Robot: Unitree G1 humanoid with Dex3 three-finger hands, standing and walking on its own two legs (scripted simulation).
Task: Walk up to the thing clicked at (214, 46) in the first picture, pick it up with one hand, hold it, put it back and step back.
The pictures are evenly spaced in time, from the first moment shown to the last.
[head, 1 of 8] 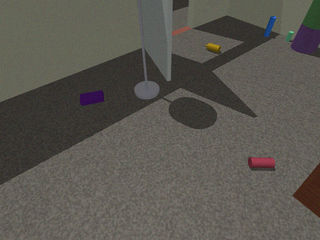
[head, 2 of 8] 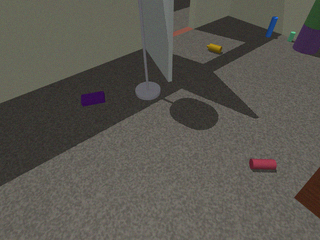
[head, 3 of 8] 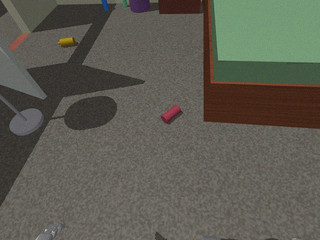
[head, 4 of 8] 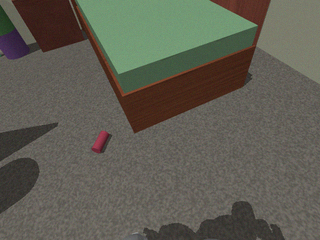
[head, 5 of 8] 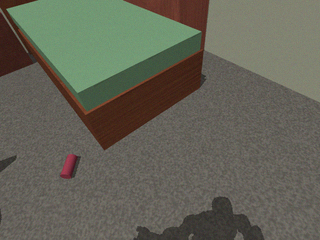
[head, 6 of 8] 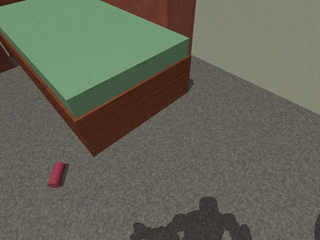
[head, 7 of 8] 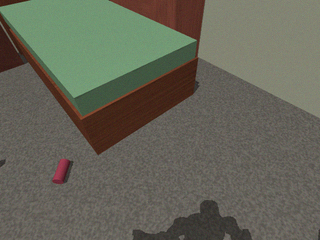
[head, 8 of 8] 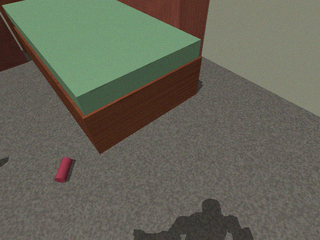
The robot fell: no
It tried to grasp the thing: no
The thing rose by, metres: 0.00
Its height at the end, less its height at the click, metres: +0.00
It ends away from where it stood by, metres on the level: 0.00
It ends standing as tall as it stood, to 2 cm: yes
